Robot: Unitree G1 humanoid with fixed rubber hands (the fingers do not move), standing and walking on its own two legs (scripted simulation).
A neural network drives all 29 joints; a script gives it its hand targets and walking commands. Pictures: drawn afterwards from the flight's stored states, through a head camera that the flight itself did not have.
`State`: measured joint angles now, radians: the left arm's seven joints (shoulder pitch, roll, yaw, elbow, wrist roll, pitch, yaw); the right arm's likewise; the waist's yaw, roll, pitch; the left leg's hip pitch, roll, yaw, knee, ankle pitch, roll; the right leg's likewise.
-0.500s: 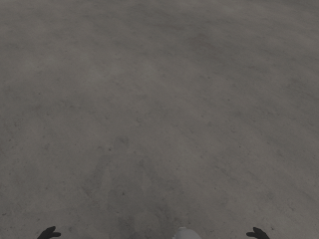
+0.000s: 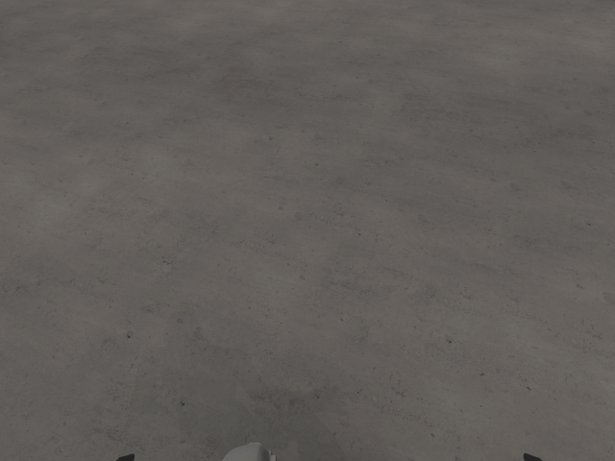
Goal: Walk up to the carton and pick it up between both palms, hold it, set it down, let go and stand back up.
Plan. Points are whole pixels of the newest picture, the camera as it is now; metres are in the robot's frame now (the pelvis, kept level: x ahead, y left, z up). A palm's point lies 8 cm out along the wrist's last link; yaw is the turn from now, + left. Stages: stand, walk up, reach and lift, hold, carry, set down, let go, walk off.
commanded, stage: walk up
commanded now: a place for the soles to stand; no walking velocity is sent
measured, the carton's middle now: out of the picture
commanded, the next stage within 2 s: none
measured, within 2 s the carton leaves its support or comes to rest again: neither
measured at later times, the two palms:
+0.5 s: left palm (217, 438) +0.18 +0.15 -0.10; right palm out of the picture -0.11 -0.34 -0.09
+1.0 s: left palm (374, 427) +0.20 -0.07 -0.11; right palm out of the picture -0.23 -0.41 -0.10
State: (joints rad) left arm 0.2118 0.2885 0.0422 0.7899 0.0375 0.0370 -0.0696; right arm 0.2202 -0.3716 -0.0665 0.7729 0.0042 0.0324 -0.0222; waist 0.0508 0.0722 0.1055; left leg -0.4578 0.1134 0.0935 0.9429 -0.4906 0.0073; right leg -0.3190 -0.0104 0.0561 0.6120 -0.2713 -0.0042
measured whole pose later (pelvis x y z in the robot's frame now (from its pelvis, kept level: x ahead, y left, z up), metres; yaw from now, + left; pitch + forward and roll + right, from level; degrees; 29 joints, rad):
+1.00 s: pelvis -0.06 -0.18 +0.00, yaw -53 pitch -1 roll +1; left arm 0.27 0.32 0.04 0.76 0.06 0.09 -0.08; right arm 0.35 -0.27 -0.05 0.70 -0.06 -0.03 -0.06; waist 0.03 -0.03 0.05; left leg -0.33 0.01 0.13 0.57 -0.21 0.04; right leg -0.35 0.16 0.13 0.79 -0.40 -0.03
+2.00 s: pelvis -0.18 -0.56 +0.01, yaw -91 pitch -2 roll +2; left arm 0.23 0.28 0.06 0.69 0.05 0.06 -0.13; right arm 0.45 -0.28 -0.05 0.77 -0.07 -0.08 -0.06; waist -0.02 -0.05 0.08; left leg -0.11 0.17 0.22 0.46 -0.28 0.00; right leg -0.60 -0.09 0.05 0.89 -0.23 0.04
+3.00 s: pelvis -0.50 -0.90 +0.00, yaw -91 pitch -3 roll +2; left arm 0.20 0.25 0.03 0.67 0.04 0.04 -0.05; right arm 0.41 -0.29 -0.07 0.70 -0.02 0.01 -0.07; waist 0.04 -0.01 0.11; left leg -0.47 0.04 -0.04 1.18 -0.54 0.01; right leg -0.34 -0.07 -0.10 0.68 -0.29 -0.04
